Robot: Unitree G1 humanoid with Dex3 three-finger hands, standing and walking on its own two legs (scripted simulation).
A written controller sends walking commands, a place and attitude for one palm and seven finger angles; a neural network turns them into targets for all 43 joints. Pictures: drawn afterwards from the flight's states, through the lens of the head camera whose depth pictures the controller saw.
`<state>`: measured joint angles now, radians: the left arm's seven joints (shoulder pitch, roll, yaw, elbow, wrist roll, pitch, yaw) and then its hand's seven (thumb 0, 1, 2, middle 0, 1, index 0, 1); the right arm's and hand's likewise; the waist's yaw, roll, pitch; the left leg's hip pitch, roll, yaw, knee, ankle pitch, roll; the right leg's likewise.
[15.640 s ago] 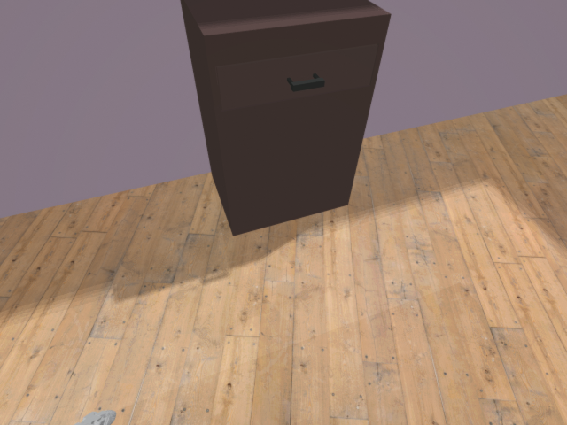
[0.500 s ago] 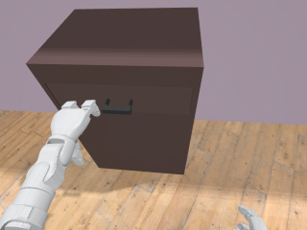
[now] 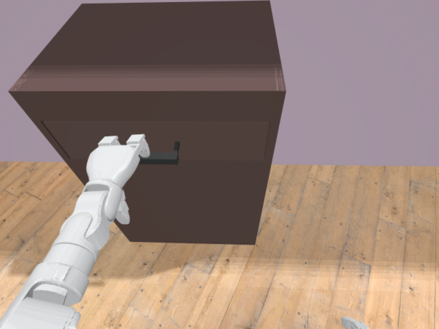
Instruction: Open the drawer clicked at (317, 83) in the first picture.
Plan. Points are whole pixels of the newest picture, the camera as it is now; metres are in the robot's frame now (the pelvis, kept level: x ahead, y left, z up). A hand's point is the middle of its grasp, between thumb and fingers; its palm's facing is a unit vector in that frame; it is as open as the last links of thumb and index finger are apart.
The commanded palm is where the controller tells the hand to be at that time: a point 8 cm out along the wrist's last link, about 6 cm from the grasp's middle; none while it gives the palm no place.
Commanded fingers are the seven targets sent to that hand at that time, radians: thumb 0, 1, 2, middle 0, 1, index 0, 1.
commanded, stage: move the hooked fingers above the handle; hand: left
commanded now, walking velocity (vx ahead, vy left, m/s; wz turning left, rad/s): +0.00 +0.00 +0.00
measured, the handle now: (157, 151) +0.52 +0.19 -0.04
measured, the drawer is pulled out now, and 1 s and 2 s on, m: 0.00 0.00 0.00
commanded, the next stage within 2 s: none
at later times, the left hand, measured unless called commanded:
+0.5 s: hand (141, 162) +0.45 +0.20 +0.01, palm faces -0.06 -0.04 -1.00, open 13.9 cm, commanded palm +0.44 +0.21 +0.08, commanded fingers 0.00 -0.50 0.30 -0.30 -1.20 -0.30 -1.20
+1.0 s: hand (142, 157) +0.46 +0.20 +0.01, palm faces -0.03 -0.05 -1.00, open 13.9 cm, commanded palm +0.44 +0.21 +0.07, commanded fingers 0.00 -0.50 0.30 -0.30 -1.20 -0.30 -1.20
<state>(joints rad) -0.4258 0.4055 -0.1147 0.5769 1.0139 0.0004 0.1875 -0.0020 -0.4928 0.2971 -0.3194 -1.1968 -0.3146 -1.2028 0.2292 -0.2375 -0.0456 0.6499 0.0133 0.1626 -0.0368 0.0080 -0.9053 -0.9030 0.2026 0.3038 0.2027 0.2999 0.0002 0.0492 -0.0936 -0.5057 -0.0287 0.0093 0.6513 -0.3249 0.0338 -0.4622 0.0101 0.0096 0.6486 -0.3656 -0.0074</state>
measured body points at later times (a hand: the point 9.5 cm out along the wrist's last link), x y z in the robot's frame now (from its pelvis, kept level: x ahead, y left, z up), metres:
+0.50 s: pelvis -0.01 +0.00 -0.01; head +0.07 +0.00 +0.43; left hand +0.44 +0.20 +0.07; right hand +0.02 -0.28 -0.14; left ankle -0.01 +0.10 -0.72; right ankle -0.03 -0.12 -0.72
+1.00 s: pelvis +0.00 +0.00 -0.02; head +0.08 +0.00 +0.43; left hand +0.46 +0.20 +0.06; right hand +0.00 -0.27 -0.15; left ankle -0.01 +0.10 -0.72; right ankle -0.03 -0.12 -0.72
